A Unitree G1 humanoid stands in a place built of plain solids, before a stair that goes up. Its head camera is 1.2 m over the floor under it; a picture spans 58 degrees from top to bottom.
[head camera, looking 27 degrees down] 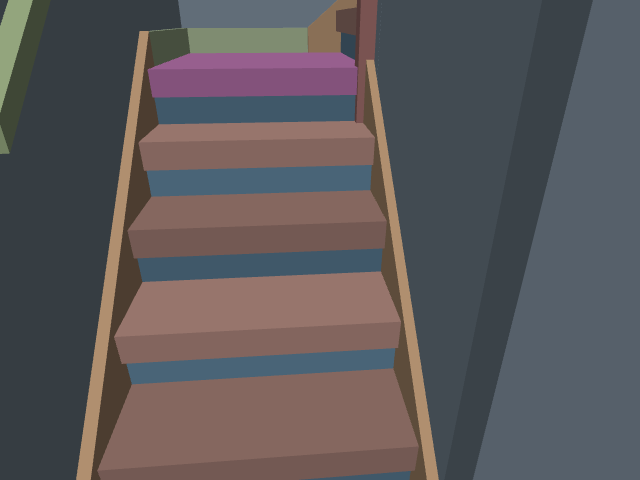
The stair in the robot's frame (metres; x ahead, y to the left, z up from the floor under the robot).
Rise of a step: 0.21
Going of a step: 0.25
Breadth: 0.81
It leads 6 degrees to the left of straight ahead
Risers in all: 5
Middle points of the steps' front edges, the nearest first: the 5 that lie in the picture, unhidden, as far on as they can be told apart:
0.73 0.15 0.21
0.98 0.17 0.42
1.23 0.19 0.62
1.49 0.21 0.83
1.74 0.25 1.04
